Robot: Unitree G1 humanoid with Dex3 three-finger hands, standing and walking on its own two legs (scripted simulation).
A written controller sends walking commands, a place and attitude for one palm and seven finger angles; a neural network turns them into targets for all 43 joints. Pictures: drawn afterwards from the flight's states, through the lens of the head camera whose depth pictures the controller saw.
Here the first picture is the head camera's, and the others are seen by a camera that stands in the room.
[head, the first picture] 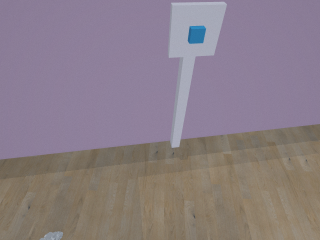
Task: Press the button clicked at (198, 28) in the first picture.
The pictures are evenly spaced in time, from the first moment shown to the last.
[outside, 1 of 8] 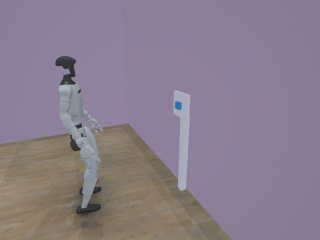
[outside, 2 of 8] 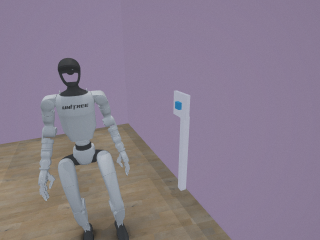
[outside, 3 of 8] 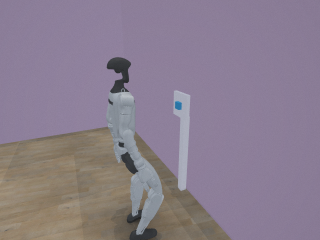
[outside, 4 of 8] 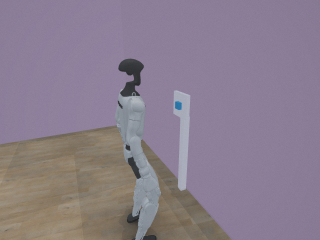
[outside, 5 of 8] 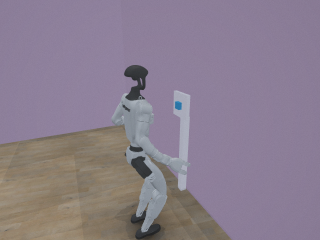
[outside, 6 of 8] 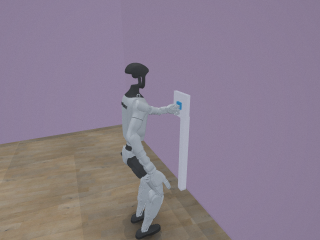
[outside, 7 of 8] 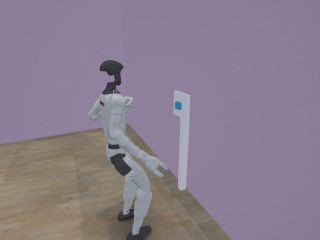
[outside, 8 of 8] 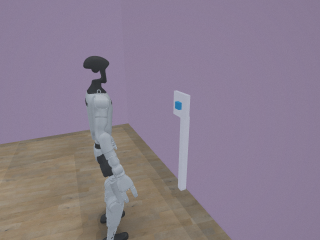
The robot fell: no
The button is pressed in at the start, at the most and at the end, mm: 0 13 0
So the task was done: yes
